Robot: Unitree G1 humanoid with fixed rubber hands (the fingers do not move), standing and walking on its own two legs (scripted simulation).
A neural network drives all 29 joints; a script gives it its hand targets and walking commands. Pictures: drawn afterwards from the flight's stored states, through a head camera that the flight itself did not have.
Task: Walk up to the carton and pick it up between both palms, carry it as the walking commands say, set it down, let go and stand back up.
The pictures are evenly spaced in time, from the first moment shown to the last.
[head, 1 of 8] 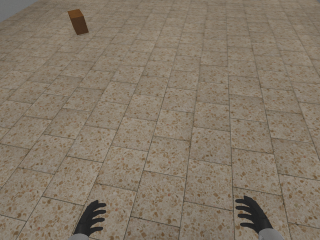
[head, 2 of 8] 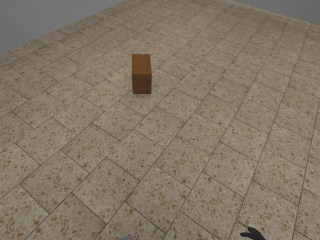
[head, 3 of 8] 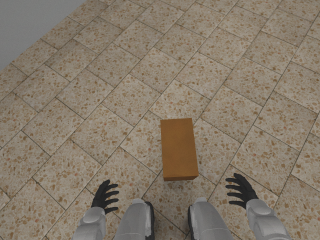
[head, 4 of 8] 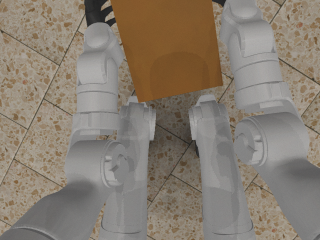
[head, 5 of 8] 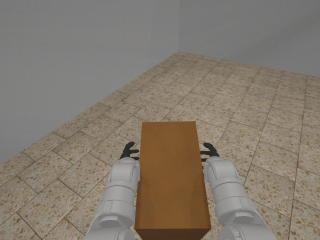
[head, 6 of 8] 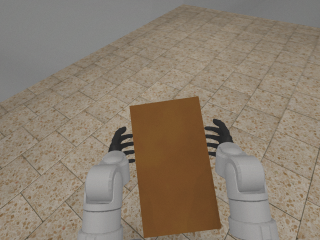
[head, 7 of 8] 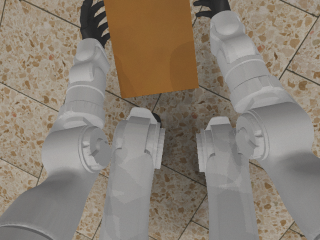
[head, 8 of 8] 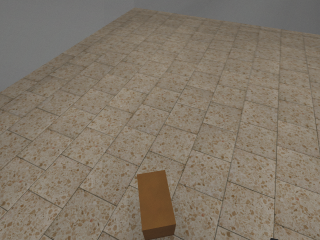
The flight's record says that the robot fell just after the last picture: no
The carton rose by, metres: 0.66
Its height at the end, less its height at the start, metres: +0.00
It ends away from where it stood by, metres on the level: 0.74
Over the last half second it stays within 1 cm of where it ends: yes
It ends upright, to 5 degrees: yes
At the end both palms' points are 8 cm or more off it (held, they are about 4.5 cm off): yes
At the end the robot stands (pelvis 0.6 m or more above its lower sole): yes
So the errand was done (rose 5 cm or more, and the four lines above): yes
